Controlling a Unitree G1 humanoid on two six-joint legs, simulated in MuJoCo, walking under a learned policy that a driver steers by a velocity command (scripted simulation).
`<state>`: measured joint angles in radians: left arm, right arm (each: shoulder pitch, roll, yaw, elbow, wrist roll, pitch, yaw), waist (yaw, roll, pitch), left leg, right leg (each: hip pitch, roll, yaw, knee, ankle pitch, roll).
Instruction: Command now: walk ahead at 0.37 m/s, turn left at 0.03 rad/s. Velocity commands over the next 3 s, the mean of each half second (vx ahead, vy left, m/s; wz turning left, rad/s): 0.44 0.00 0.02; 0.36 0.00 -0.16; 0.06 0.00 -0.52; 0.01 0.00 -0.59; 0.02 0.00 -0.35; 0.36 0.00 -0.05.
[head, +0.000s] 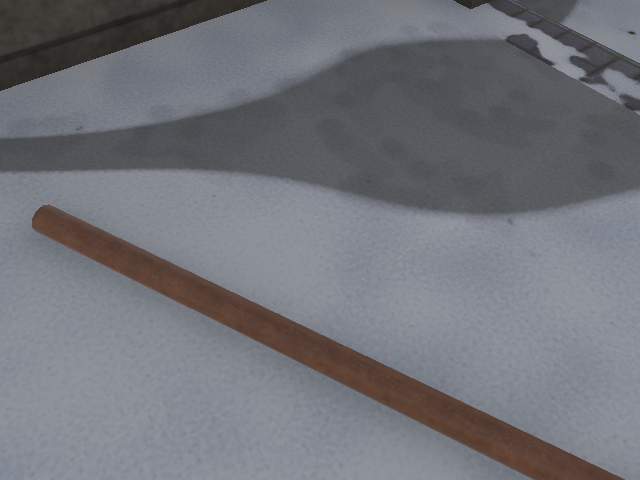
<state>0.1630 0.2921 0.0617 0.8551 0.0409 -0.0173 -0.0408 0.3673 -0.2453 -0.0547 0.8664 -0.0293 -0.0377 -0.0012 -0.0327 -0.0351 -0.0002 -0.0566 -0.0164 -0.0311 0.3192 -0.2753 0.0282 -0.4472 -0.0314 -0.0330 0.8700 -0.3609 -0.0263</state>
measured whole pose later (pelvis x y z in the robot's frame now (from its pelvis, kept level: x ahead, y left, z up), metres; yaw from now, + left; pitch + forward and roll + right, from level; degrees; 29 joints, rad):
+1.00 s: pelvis +0.46 +0.01 +0.00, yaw -7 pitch +0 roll +1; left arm 0.20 0.31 0.08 0.81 -0.02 0.02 0.03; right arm 0.16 -0.25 -0.05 0.87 -0.03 -0.08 0.01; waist -0.01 -0.04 0.08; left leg -0.20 -0.02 0.16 0.33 -0.14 0.07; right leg -0.62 -0.08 0.04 1.06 -0.29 0.05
